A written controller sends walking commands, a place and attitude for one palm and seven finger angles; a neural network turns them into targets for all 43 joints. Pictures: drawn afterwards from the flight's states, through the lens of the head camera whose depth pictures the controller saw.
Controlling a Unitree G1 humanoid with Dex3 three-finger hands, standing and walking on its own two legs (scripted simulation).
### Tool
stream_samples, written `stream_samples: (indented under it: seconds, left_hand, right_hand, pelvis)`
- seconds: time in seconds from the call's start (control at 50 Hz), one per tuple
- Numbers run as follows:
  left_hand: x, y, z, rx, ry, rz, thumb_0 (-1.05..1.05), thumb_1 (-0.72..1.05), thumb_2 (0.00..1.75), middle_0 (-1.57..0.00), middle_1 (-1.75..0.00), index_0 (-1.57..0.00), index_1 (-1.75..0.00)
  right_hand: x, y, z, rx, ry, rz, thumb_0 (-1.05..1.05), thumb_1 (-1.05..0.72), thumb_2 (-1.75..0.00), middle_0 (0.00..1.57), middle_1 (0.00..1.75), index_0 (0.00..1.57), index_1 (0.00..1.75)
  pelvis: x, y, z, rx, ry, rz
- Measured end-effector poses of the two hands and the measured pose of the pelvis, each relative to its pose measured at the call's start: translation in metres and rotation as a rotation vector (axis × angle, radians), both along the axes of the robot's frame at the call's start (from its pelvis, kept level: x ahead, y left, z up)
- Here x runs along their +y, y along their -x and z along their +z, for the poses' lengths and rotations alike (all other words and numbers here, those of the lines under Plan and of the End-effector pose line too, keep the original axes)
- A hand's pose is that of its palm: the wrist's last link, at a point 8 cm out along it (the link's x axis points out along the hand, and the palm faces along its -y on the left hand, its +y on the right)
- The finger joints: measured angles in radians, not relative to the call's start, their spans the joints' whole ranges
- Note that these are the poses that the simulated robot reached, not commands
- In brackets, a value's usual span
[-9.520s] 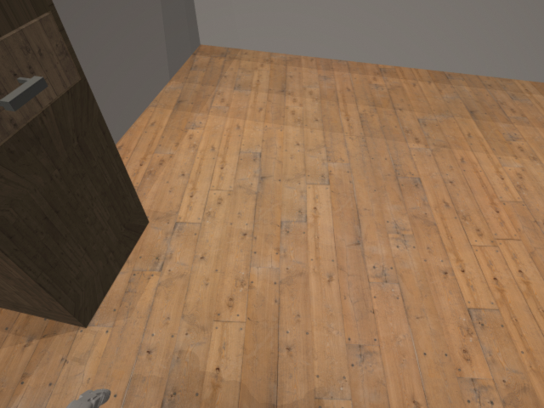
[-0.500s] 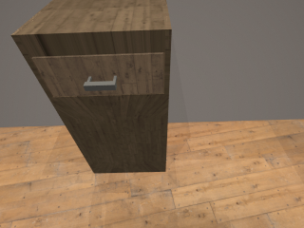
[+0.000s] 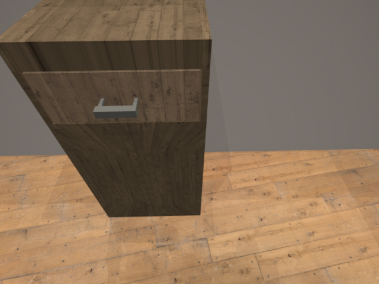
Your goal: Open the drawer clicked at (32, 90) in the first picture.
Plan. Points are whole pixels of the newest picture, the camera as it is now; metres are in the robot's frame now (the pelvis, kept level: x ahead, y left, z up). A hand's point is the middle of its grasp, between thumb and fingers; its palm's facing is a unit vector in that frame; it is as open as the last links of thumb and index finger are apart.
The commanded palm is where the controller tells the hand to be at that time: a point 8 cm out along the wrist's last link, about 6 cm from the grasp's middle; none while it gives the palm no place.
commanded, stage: come to a stop and stand still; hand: left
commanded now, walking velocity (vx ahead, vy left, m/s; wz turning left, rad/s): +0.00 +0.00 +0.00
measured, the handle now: (117, 106) +0.55 +0.24 +0.06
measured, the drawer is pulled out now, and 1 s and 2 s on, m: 0.00 0.00 0.00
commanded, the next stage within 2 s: look again from close up in 0.46 s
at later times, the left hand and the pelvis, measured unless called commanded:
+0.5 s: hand out of the picture +0.03 +0.16 -0.18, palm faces +0.02 -0.98 -0.19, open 7.3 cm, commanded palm none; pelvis +0.03 -0.02 +0.00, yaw +0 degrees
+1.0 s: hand out of the picture +0.04 +0.14 -0.18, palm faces +0.03 -0.98 -0.20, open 7.3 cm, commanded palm none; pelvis +0.04 -0.03 +0.00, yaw +1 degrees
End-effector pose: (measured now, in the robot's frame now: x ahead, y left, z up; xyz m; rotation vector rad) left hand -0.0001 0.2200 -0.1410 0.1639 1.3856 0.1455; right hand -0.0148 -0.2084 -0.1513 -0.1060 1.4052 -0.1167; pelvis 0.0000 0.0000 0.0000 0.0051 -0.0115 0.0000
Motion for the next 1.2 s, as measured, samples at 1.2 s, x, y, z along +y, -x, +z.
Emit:
stream_samples:
  seconds: [1.2]
  left_hand:
    - [-0.018,-0.067,0.028,-0.202,-0.123,-0.119,0.04,0.95,0.89,-0.21,-0.31,-0.20,-0.30]
  right_hand:
    - [-0.040,-0.051,0.007,-0.117,0.069,-0.001,0.02,-0.92,-0.90,0.20,0.30,0.20,0.30]
  pelvis:
    - [-0.029,-0.032,-0.003,0.018,0.000,-0.001]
